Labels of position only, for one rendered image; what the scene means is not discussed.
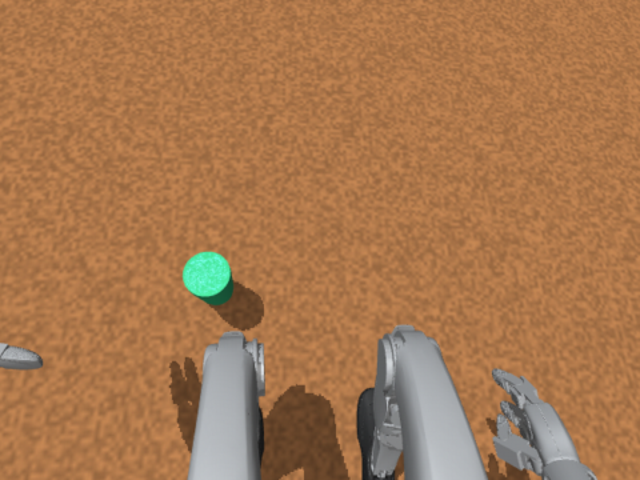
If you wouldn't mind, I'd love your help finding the right robot hand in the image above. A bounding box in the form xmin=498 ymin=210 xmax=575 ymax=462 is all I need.
xmin=492 ymin=369 xmax=581 ymax=477

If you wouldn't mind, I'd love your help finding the cup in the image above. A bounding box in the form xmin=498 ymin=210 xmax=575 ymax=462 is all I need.
xmin=183 ymin=252 xmax=234 ymax=305

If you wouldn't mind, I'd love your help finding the right robot arm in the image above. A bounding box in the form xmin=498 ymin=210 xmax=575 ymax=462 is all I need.
xmin=542 ymin=460 xmax=598 ymax=480

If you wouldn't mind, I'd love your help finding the left robot hand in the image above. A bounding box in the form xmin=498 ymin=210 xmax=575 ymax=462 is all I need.
xmin=0 ymin=343 xmax=43 ymax=370

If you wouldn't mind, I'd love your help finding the right robot foot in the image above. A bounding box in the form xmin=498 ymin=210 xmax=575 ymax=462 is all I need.
xmin=357 ymin=388 xmax=395 ymax=480

